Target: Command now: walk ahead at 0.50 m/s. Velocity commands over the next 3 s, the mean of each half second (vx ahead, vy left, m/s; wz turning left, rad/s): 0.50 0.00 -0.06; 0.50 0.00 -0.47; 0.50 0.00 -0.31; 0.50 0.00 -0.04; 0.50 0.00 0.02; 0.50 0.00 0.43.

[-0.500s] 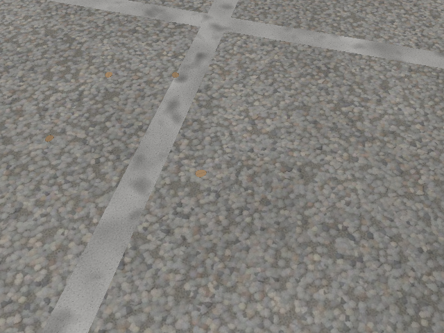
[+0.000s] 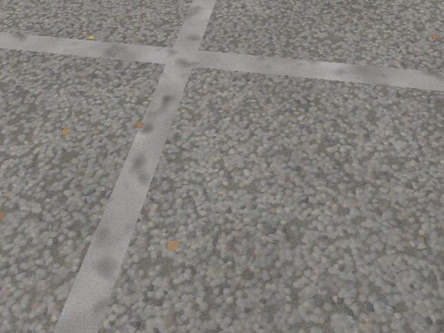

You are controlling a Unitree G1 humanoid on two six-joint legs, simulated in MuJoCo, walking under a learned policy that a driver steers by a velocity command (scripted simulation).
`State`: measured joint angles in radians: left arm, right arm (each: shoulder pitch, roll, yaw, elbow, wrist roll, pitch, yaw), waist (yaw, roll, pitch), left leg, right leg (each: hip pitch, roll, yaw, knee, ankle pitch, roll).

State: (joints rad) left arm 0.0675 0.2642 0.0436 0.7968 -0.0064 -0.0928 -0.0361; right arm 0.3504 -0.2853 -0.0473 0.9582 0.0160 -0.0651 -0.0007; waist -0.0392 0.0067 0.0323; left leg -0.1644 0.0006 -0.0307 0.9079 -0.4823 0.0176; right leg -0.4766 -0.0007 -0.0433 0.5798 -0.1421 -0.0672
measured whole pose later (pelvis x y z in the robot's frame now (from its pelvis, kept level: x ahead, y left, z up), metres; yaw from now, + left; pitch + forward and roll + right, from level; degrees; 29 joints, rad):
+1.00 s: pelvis +0.54 -0.03 +0.00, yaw -18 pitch +1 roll +3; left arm 0.07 0.25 0.07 0.74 -0.02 -0.02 -0.05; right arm 0.29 -0.28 -0.09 0.94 0.02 -0.05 -0.02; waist -0.05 -0.02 0.04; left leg 0.10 0.06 0.30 0.35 -0.43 -0.06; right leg -0.54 -0.05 -0.07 0.63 -0.13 -0.10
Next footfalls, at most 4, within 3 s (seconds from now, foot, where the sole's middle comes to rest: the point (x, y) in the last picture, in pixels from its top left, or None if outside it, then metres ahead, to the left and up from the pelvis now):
0.48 left None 0.45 0.14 -0.76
1.02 right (284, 258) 0.68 -0.17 -0.76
1.56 left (259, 164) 1.07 -0.13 -0.76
2.08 right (343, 130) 1.22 -0.48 -0.76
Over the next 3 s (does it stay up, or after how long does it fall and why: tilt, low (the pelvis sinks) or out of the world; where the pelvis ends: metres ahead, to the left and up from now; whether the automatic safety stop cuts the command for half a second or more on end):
stays up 1.59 -0.49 0.02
